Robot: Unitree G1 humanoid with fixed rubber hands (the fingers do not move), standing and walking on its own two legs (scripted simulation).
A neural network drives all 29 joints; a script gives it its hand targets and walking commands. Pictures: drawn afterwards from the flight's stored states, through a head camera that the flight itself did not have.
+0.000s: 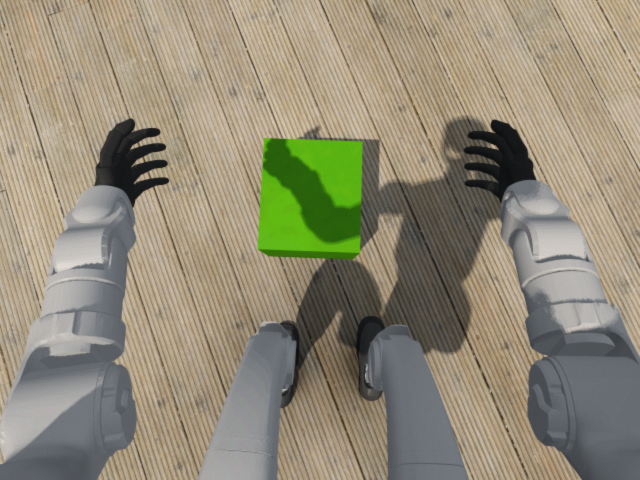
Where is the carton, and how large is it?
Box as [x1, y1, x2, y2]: [258, 138, 362, 258]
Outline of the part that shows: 264,138 258,249 267,255 273,256 353,258 359,252 362,142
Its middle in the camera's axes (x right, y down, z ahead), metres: -0.02 -0.08 +0.95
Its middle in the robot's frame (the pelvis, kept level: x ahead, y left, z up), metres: +0.52 +0.06 -0.58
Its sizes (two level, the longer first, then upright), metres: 0.253 0.223 0.186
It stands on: the floor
